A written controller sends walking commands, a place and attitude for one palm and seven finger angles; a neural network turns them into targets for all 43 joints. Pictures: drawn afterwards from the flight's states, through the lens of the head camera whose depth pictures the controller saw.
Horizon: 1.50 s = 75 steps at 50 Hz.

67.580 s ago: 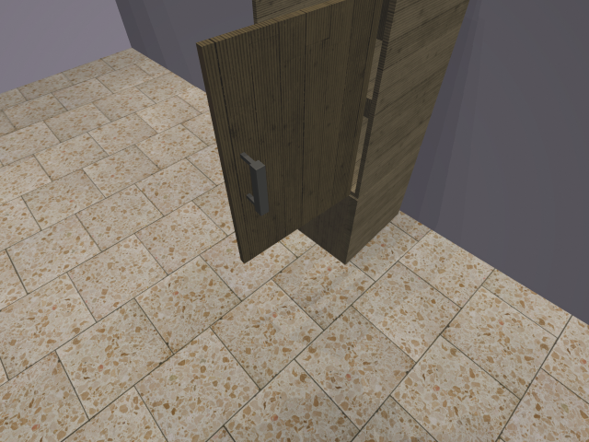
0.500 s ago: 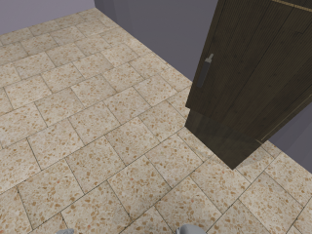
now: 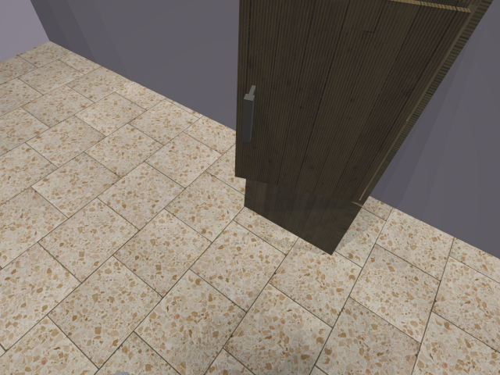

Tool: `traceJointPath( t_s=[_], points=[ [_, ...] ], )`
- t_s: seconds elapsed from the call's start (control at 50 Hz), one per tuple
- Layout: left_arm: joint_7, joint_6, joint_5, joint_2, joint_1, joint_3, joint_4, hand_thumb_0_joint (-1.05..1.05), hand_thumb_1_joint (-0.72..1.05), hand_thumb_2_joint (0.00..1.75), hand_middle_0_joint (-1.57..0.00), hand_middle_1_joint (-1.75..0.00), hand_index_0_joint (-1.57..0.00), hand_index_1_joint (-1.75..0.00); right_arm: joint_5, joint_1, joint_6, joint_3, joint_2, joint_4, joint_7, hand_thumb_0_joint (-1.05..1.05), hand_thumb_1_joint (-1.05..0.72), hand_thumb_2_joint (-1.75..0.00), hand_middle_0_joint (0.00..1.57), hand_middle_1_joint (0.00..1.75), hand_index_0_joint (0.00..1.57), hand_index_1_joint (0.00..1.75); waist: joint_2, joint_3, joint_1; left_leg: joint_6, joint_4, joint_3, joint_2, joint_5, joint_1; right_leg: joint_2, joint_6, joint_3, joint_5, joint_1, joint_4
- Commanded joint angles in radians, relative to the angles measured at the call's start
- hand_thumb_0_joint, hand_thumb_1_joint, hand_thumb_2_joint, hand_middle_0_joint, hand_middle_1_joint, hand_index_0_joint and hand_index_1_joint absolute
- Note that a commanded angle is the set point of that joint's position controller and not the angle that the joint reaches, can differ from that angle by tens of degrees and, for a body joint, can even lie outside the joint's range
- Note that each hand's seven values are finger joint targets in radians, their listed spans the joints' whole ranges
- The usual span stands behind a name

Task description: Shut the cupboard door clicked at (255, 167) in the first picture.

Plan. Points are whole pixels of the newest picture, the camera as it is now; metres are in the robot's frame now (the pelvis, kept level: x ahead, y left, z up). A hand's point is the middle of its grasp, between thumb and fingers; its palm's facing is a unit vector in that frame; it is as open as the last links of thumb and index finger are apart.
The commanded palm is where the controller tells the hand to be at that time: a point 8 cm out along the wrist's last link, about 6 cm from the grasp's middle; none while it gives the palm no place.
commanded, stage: turn to face it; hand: left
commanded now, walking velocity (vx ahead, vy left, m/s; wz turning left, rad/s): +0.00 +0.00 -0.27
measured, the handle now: (249, 114) +0.71 +0.04 -0.03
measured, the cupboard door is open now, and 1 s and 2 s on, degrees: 20 20 20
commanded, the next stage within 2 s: take the last steps up to it in 0.14 s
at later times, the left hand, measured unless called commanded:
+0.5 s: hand out of the picture +0.10 +0.16 -0.15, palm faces -0.11 -0.97 -0.20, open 7.4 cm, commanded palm none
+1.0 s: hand (201, 300) +0.27 +0.11 -0.16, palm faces -0.15 -0.96 -0.22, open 7.4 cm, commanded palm none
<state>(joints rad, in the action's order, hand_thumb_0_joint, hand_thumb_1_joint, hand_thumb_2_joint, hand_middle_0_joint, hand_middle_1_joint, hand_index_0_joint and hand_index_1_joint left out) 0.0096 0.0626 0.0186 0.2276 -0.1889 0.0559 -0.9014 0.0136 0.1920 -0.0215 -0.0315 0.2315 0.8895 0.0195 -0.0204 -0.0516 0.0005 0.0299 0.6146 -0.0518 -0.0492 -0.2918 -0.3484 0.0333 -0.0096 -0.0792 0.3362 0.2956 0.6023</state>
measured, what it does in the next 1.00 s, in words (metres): walks ahead: right foot, then left foot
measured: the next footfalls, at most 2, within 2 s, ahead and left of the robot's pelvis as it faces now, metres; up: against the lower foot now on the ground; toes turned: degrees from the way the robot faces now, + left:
right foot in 0.34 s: +0.01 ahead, -0.14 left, +0.00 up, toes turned -9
left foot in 0.62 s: +0.16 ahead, +0.09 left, +0.00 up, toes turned -2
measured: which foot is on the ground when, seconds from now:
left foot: down 0.00-0.34, up 0.36-0.60, down 0.62-0.96, up 0.98-1.00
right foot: down 0.00-0.00, up 0.02-0.32, down 0.34-0.62, up 0.64-0.92, down 0.94-1.00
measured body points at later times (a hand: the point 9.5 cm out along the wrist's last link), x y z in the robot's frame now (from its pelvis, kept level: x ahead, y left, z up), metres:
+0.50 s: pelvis +0.04 -0.02 +0.01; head +0.06 -0.03 +0.46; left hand +0.11 +0.21 -0.14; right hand +0.02 -0.27 -0.14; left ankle +0.05 +0.09 -0.68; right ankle -0.03 -0.13 -0.73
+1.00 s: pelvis +0.17 -0.06 +0.00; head +0.19 -0.08 +0.45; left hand +0.28 +0.16 -0.14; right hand +0.08 -0.26 -0.16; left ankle +0.13 +0.08 -0.71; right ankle +0.18 -0.16 -0.73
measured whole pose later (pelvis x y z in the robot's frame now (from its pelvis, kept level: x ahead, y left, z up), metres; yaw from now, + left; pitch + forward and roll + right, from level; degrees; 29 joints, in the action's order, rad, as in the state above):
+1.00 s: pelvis +0.17 -0.06 +0.00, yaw -10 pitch -1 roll +0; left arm 0.01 -0.03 0.03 0.17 -0.19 0.05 -1.03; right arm 0.02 0.38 -0.01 -0.03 0.15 1.12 0.01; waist 0.03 -0.04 -0.02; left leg 0.01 0.67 -0.10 -0.07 -0.49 -0.18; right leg -0.01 0.04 0.09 0.26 0.31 0.58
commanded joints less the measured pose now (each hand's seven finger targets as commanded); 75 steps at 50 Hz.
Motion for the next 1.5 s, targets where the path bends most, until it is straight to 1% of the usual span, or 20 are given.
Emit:
traceJointPath(
  t_s=[0.0,0.08,0.2,0.26,0.28,0.3,0.34,0.42,0.56,0.6,0.62,0.74,0.88,0.92,0.96,1.06,1.2,1.26,1.3,1.48],
  points=[
    [-0.008,-0.014,0.001,0.111,0.024,0.036,0.103,0.00,0.90,0.90,-0.20,-0.30,-0.20,-0.30,0.024,0.148,0.031,-0.046,0.249,-0.031,0.025,0.00,-0.90,-0.90,0.20,0.30,0.20,0.30,0.336,0.104,-0.050,-0.212,-0.340,0.437,-0.417,0.308,0.182,-0.005,-0.001,0.006,0.295,0.227,0.463],
    [0.011,-0.011,0.000,0.076,0.016,0.038,0.061,0.00,0.90,0.90,-0.20,-0.30,-0.20,-0.30,0.024,0.061,0.033,-0.024,0.165,-0.040,0.030,0.00,-0.90,-0.90,0.20,0.30,0.20,0.30,0.177,0.080,-0.003,-0.171,-0.276,0.145,-0.268,0.487,0.193,-0.047,-0.026,0.053,0.142,0.207,0.492],
    [0.009,-0.017,0.000,0.044,0.041,0.018,0.055,0.00,0.90,0.90,-0.20,-0.30,-0.20,-0.30,0.019,0.119,0.019,-0.043,0.175,0.025,0.022,0.00,-0.90,-0.90,0.20,0.30,0.20,0.30,0.220,0.118,-0.037,-0.174,-0.220,0.084,-0.269,0.529,0.252,-0.026,-0.010,0.140,0.116,0.059,0.134],
    [0.006,-0.027,0.001,0.059,-0.063,0.024,0.011,0.00,0.90,0.90,-0.20,-0.30,-0.20,-0.30,0.010,0.091,0.011,-0.047,0.168,0.035,0.015,0.00,-0.90,-0.90,0.20,0.30,0.20,0.30,0.164,0.148,0.011,-0.107,-0.158,0.031,-0.228,0.248,0.139,-0.021,0.009,0.153,-0.110,-0.170,-0.156],
    [0.003,-0.034,0.009,0.103,-0.088,0.033,-0.002,0.00,0.90,0.90,-0.20,-0.30,-0.20,-0.30,0.004,0.084,0.010,-0.044,0.137,0.032,0.009,0.00,-0.90,-0.90,0.20,0.30,0.20,0.30,0.063,0.130,0.025,-0.060,-0.095,-0.012,-0.172,0.010,0.012,-0.094,0.038,0.055,-0.050,-0.272,-0.257],
    [-0.005,-0.047,0.017,0.183,-0.125,0.047,-0.016,0.00,0.90,0.90,-0.20,-0.30,-0.20,-0.30,-0.002,0.062,0.013,-0.029,0.068,0.010,-0.001,0.00,-0.90,-0.90,0.20,0.30,0.20,0.30,-0.184,0.105,0.050,-0.001,0.083,-0.116,-0.044,-0.245,-0.191,-0.298,0.126,-0.218,0.039,-0.364,-0.368],
    [-0.014,-0.058,0.010,0.207,-0.143,0.052,-0.031,0.00,0.90,0.90,-0.20,-0.30,-0.20,-0.30,0.011,-0.026,0.005,-0.029,0.081,-0.021,-0.007,0.00,-0.90,-0.90,0.20,0.30,0.20,0.30,-0.202,-0.002,0.068,0.001,0.390,0.016,-0.016,-0.281,-0.325,-0.383,0.249,-0.366,0.190,-0.228,-0.444],
    [-0.018,-0.089,0.008,0.113,-0.065,0.029,-0.034,0.00,0.90,0.90,-0.20,-0.30,-0.20,-0.30,0.016,0.034,0.029,-0.027,0.062,0.032,-0.025,0.00,-0.90,-0.90,0.20,0.30,0.20,0.30,-0.135,-0.012,-0.001,0.009,0.347,0.005,-0.048,-0.109,-0.245,-0.276,0.212,-0.120,-0.091,-0.188,-0.384],
    [-0.009,-0.090,-0.006,0.093,-0.093,0.028,-0.098,0.00,0.90,0.90,-0.20,-0.30,-0.20,-0.30,0.014,0.195,0.069,-0.015,0.052,0.103,-0.017,0.00,-0.90,-0.90,0.20,0.30,0.20,0.30,-0.013,0.035,-0.055,0.001,-0.167,-0.049,0.005,0.093,0.250,-0.170,0.131,-0.021,-0.028,0.011,-0.190],
    [0.000,-0.087,-0.007,0.008,-0.110,0.008,-0.071,0.00,0.90,0.90,-0.20,-0.30,-0.20,-0.30,0.031,0.362,0.072,-0.049,0.205,0.135,0.001,0.00,-0.90,-0.90,0.20,0.30,0.20,0.30,0.327,0.089,-0.106,-0.159,-0.340,0.422,-0.347,-0.034,0.419,-0.005,0.053,0.151,0.205,0.251,0.232],
    [-0.004,-0.083,0.002,0.029,-0.047,0.008,-0.052,0.00,0.90,0.90,-0.20,-0.30,-0.20,-0.30,0.033,0.385,0.069,-0.047,0.199,0.148,0.012,0.00,-0.90,-0.90,0.20,0.30,0.20,0.30,0.320,0.060,-0.123,-0.197,-0.401,0.485,-0.392,-0.029,0.404,-0.018,0.053,0.095,0.257,0.332,0.415],
    [0.014,-0.070,0.004,-0.018,-0.047,0.004,-0.087,0.00,0.90,0.90,-0.20,-0.30,-0.20,-0.30,0.022,0.203,0.078,-0.010,0.087,0.124,0.016,0.00,-0.90,-0.90,0.20,0.30,0.20,0.30,0.156,-0.005,-0.017,-0.179,-0.411,0.126,-0.257,0.181,0.165,-0.100,0.033,0.104,0.044,0.166,0.294],
    [0.007,-0.079,0.009,-0.002,-0.138,0.013,-0.121,0.00,0.90,0.90,-0.20,-0.30,-0.20,-0.30,0.010,0.163,0.050,-0.025,0.068,0.160,0.002,0.00,-0.90,-0.90,0.20,0.30,0.20,0.30,0.077,-0.002,0.041,-0.117,-0.268,0.014,-0.157,-0.050,0.046,-0.039,0.027,0.182,-0.138,-0.154,-0.102],
    [-0.009,-0.097,0.014,0.107,-0.233,0.032,-0.150,0.00,0.90,0.90,-0.20,-0.30,-0.20,-0.30,-0.001,0.170,0.053,-0.010,-0.013,0.143,-0.010,0.00,-0.90,-0.90,0.20,0.30,0.20,0.30,-0.162,-0.002,0.078,-0.041,-0.005,-0.109,0.005,-0.183,-0.155,-0.263,0.119,-0.140,-0.062,-0.322,-0.276],
    [-0.024,-0.109,0.002,0.122,-0.216,0.025,-0.154,0.00,0.90,0.90,-0.20,-0.30,-0.20,-0.30,0.001,0.143,0.036,-0.009,-0.007,0.133,-0.001,0.00,-0.90,-0.90,0.20,0.30,0.20,0.30,-0.229,0.016,0.055,-0.024,0.256,-0.008,-0.003,-0.308,-0.129,-0.397,0.211,-0.300,-0.306,-0.220,-0.388],
    [-0.053,-0.096,0.006,0.083,-0.073,0.008,-0.132,0.00,0.90,0.90,-0.20,-0.30,-0.20,-0.30,-0.016,0.174,0.007,0.004,-0.047,0.178,0.013,0.00,-0.90,-0.90,0.20,0.30,0.20,0.30,-0.084,0.113,-0.006,0.007,0.124,0.018,0.004,-0.172,0.000,-0.329,0.199,-0.026,-1.012,-0.232,-0.194],
    [-0.058,-0.054,0.004,0.109,-0.027,0.028,-0.105,0.00,0.90,0.90,-0.20,-0.30,-0.20,-0.30,-0.004,0.115,-0.019,-0.024,0.009,0.125,0.007,0.00,-0.90,-0.90,0.20,0.30,0.20,0.30,-0.128,0.060,-0.013,0.006,-0.058,0.018,0.010,0.064,0.089,-0.307,0.160,-0.006,-0.773,-0.129,-0.141],
    [-0.061,-0.037,-0.002,0.044,-0.061,0.014,-0.069,0.00,0.90,0.90,-0.20,-0.30,-0.20,-0.30,0.010,0.110,-0.003,-0.036,0.109,0.094,0.008,0.00,-0.90,-0.90,0.20,0.30,0.20,0.30,0.139,0.100,-0.004,-0.118,-0.190,0.199,-0.218,0.658,0.195,-0.114,0.028,0.125,-0.182,-0.016,-0.004],
    [-0.060,-0.018,-0.003,0.042,-0.046,0.008,-0.057,0.00,0.90,0.90,-0.20,-0.30,-0.20,-0.30,0.012,0.069,0.007,-0.033,0.126,0.075,0.022,0.00,-0.90,-0.90,0.20,0.30,0.20,0.30,0.279,0.082,-0.010,-0.232,-0.290,0.308,-0.298,0.725,0.145,-0.038,0.005,0.087,0.262,0.021,0.273],
    [-0.034,-0.020,-0.001,0.029,-0.077,-0.002,-0.063,0.00,0.90,0.90,-0.20,-0.30,-0.20,-0.30,0.011,0.007,0.007,-0.035,0.131,0.061,0.020,0.00,-0.90,-0.90,0.20,0.30,0.20,0.30,0.176,0.121,-0.009,-0.199,-0.292,0.222,-0.222,0.336,0.168,-0.042,0.001,0.091,0.113,-0.037,0.096]
  ],
)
